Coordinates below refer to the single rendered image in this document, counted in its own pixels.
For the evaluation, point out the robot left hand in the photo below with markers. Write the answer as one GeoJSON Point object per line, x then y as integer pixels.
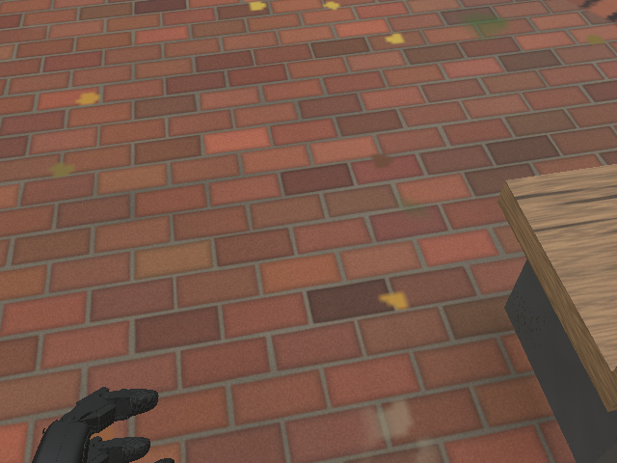
{"type": "Point", "coordinates": [68, 440]}

